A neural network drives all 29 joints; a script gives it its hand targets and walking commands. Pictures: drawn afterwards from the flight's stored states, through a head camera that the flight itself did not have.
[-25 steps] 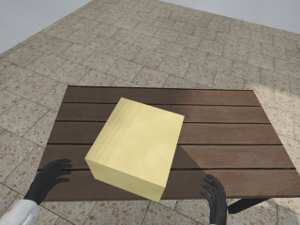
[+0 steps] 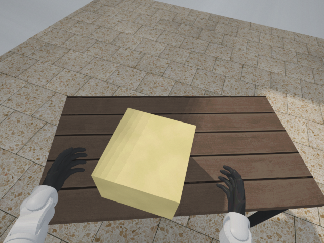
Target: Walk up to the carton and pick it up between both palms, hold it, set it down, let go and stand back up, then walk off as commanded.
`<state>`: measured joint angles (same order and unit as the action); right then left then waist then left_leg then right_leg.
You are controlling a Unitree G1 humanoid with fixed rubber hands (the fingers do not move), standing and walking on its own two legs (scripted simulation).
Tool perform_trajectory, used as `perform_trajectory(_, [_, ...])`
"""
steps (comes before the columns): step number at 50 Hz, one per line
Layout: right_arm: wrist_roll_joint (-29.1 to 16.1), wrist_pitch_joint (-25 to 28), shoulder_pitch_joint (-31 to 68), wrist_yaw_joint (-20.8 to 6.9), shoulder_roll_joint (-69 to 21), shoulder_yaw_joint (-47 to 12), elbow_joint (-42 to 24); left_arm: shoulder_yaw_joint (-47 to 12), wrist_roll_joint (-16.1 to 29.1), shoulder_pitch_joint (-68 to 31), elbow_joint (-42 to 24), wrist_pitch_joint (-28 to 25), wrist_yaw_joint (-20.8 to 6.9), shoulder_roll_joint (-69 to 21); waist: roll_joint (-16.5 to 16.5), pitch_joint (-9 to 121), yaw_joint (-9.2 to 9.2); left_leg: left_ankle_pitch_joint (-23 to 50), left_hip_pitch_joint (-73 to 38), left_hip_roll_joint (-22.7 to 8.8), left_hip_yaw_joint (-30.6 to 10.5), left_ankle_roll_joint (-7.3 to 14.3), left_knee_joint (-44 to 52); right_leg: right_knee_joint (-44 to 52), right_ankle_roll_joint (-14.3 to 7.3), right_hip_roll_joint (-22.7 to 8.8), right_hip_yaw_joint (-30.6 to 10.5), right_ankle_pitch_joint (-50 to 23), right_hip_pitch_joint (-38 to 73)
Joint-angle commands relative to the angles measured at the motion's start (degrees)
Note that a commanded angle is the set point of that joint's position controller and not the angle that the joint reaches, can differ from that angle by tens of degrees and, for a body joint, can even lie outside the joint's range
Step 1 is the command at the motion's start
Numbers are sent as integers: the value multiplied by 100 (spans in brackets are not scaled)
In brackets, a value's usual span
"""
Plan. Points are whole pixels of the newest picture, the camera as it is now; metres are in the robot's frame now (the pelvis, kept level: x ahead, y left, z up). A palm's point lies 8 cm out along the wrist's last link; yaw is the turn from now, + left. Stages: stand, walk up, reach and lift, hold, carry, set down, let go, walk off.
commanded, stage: reach and lift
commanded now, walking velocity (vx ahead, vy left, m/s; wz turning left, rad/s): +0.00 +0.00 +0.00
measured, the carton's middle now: (148, 161) +0.39 +0.04 -0.13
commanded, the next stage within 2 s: none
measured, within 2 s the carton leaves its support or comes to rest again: neither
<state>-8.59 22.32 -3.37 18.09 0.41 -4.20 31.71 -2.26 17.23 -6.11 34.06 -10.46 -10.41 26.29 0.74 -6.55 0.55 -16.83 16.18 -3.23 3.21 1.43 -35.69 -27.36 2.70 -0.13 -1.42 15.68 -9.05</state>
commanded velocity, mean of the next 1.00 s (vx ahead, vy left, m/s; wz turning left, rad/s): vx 0.00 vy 0.00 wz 0.00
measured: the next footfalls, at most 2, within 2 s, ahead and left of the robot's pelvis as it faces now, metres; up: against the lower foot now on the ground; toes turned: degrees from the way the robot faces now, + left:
none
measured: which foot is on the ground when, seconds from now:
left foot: down 0.00-1.00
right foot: down 0.00-1.00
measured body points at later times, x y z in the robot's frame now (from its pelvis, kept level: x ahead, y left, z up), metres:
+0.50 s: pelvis -0.01 +0.00 +0.00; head +0.02 +0.03 +0.45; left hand +0.38 +0.22 +0.02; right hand +0.30 -0.20 +0.01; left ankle +0.03 +0.09 -0.73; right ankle -0.01 -0.16 -0.73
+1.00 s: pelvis -0.01 +0.00 -0.01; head +0.03 +0.04 +0.43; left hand +0.44 +0.20 +0.04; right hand +0.34 -0.21 +0.03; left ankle +0.03 +0.09 -0.73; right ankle -0.01 -0.16 -0.73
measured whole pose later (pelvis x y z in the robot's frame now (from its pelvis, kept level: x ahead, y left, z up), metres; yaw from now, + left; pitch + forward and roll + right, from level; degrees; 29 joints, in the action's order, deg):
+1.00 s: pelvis -0.01 +0.00 -0.01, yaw +1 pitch +10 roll -4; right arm -17.6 12.3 33.9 16.6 2.9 -2.0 57.7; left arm -8.0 17.1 -49.1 75.9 -10.7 -6.7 26.0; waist 0.8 6.3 10.1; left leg -16.1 36.6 -3.1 -0.3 1.2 -42.0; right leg -34.4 2.8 0.4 1.0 16.0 -28.9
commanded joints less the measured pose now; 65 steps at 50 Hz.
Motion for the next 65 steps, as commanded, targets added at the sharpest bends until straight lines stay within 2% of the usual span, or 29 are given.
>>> perform_trajectory(1, [131, 134, 1389, -28, 331, 414, -752, 325, 171, -1916, -693, -334, 116, 1064, -759, 1826, 156, 1391, -1188, -51, -257, -386, 461, 468, -504, 42, 126, -356, -827])
perform_trajectory(2, [-23, 156, 1195, -26, 219, 205, -1005, 291, 242, -1532, -765, -358, 109, 958, -578, 1863, 132, 1663, -1418, -46, -285, -333, 450, 518, -492, 50, 104, -659, -795])
perform_trajectory(3, [1, 49, 1838, -33, 322, 232, -872, 190, 279, -2292, -655, -356, 132, 1048, -712, 2135, 283, 1534, -1247, -58, -305, -360, 365, 454, -492, 30, 136, -489, -929])
perform_trajectory(4, [37, 46, 1492, -34, 301, 327, -813, 164, 233, -2056, -791, -412, 154, 1002, -752, 1976, 331, 1642, -1353, -58, -353, -359, 435, 460, -460, 49, 144, -740, -877])
perform_trajectory(5, [-89, 32, 1405, -65, 350, 249, -536, 177, 156, -1845, -553, -389, 134, 914, -912, 1934, 222, 1782, -1473, -37, -285, -385, 405, 466, -479, 84, 184, -726, -902])
perform_trajectory(7, [-18, -191, 2317, -88, 412, 458, -91, 132, 211, -2951, 57, -338, 139, 995, -990, 1989, 343, 1174, -1044, -71, -380, -393, 433, 407, -530, 79, 154, -188, -1090])
perform_trajectory(11, [-224, -210, 1959, -4, 424, 556, 97, 92, 71, -2464, 89, -189, 175, 878, -941, 2200, 467, 1679, -1608, -39, -422, -437, 294, 459, -461, 94, 189, -835, -1064])
perform_trajectory(12, [-141, -191, 2622, 35, 438, 569, 86, -64, 86, -3203, 167, -176, 168, 808, -1010, 2297, 627, 1765, -1449, -72, -470, -492, 174, 369, -448, 109, 237, -753, -1194])
perform_trajectory(15, [-407, -217, 2366, 7, 587, 418, 83, 169, -82, -2875, 175, -26, 170, 829, -914, 2287, 432, 2362, -1817, -1, -443, -487, 160, 458, -396, 149, 256, -1219, -1031])
perform_trajectory(18, [-331, -427, 3567, -69, 592, 635, -71, 177, -4, -3982, 589, 72, 251, 993, -834, 2291, 410, 1755, -1363, -58, -460, -460, 277, 411, -414, 104, 299, -678, -1164])
perform_trajectory(21, [-362, -502, 3029, -76, 684, 572, -139, 66, -91, -3396, 708, 115, 295, 758, -633, 2443, 410, 1897, -1674, -63, -487, -425, 318, 454, -417, 136, 325, -1036, -991])
perform_trajectory(23, [-538, -602, 3304, -84, 574, 307, -91, 193, -124, -3844, 917, 99, 258, 886, -548, 2670, 371, 1895, -1310, 31, -372, -294, 229, 399, -365, 146, 238, -1106, -984])
perform_trajectory(24, [-359, -695, 3954, -81, 659, 429, -5, 179, -72, -4627, 1050, 107, 259, 1018, -588, 2705, 502, 1603, -1009, 35, -370, -234, 304, 370, -374, 149, 246, -959, -992])
perform_trajectory(28, [-532, -724, 3824, -92, 606, 508, 465, 13, -72, -4796, 1004, -29, 312, 874, -977, 3116, 661, 1742, -1346, 42, -426, -336, 102, 326, -453, 164, 297, -1046, -1504])
perform_trajectory(30, [-646, -698, 3912, -124, 651, 339, 490, 155, -157, -4746, 1516, -51, 320, 989, -993, 3177, 486, 1857, -1114, 127, -339, -271, 32, 198, -429, 146, 267, -1240, -1346])
perform_trajectory(32, [-666, -759, 4174, -80, 657, 278, 759, -33, -128, -5167, 1767, -41, 287, 910, -963, 3149, 716, 1788, -994, 134, -356, -252, -37, 156, -409, 132, 299, -1287, -1531])
perform_trajectory(34, [-713, -669, 4311, -70, 650, 276, 791, -4, -51, -5209, 1920, -117, 249, 842, -702, 3257, 759, 1767, -1027, 167, -338, -221, -55, 193, -305, 151, 303, -1417, -1601])
perform_trajectory(38, [-648, -668, 5188, -64, 891, 533, 1188, -267, 98, -6100, 2376, -192, 288, 933, -893, 3664, 1068, 1315, -874, 147, -489, -273, -153, 145, -365, 153, 376, -910, -2039])
perform_trajectory(41, [-811, -622, 4727, -40, 719, 329, 1125, -140, -31, -5825, 2335, -279, 356, 983, -927, 3662, 971, 1455, -836, 195, -410, -218, -330, -8, -297, 165, 379, -1220, -2027])
perform_trajectory(45, [-927, -828, 5595, -169, 865, 216, 1557, -362, 103, -6564, 3135, -240, 353, 926, -853, 3622, 959, 1148, -434, 156, -454, -145, -334, -144, -380, 149, 441, -836, -2328])
perform_trajectory(50, [-853, -605, 5603, -161, 851, 364, 1903, -483, 19, -6561, 3679, -358, 422, 655, -913, 4031, 1027, 1427, -590, 168, -539, -280, -558, -330, -419, 242, 581, -958, -2729])
perform_trajectory(51, [-837, -525, 5651, -209, 888, 433, 1931, -549, 16, -6771, 3494, -482, 455, 569, -1143, 4179, 1058, 1572, -670, 179, -577, -311, -606, -335, -433, 247, 610, -1058, -2812])
perform_trajectory(52, [-851, -542, 5331, -224, 862, 436, 2562, -498, -114, -6467, 3978, -421, 396, 498, -1181, 3816, 1103, 1609, -581, 186, -548, -336, -682, -404, -421, 255, 654, -1024, -3050])
perform_trajectory(55, [-984, -157, 5331, -249, 856, 155, 2339, -287, -288, -6320, 3882, -651, 400, 330, -1109, 4262, 863, 2195, -512, 252, -534, -405, -1012, -648, -344, 307, 641, -1403, -3116])
perform_trajectory(56, [-884, -58, 5355, -277, 952, 400, 2590, -311, -355, -6367, 3515, -747, 448, 377, -1255, 4492, 971, 2552, -785, 205, -591, -486, -1015, -655, -368, 346, 695, -1613, -3176])
perform_trajectory(58, [-872, 112, 5258, -335, 925, 449, 3264, -313, -480, -6364, 4148, -876, 410, 332, -1336, 4043, 997, 2456, -477, 150, -612, -564, -1211, -815, -394, 350, 680, -1339, -3495])
perform_trajectory(61, [-870, 396, 5655, -459, 945, 552, 3053, -366, -411, -6617, 3847, -1151, 544, 308, -1301, 4248, 830, 1742, -121, 195, -617, -549, -1266, -970, -396, 278, 665, -794, -3774])
perform_trajectory(64, [-776, 620, 5766, -425, 838, 505, 3081, -443, -270, -6453, 4367, -1269, 478, 128, -992, 4393, 856, 1731, 211, 200, -575, -445, -1459, -1133, -310, 239, 639, -793, -4006])
perform_trajectory(65, [-726, 644, 5781, -467, 867, 633, 3238, -547, -224, -6551, 4429, -1349, 491, 109, -961, 4611, 1048, 1527, 446, 197, -603, -452, -1531, -1245, -285, 269, 688, -618, -4237])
